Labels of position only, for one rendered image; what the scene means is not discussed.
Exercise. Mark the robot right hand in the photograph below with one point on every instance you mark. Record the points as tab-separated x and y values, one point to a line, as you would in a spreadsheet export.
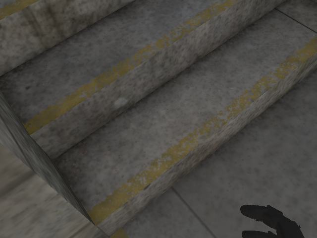
285	228

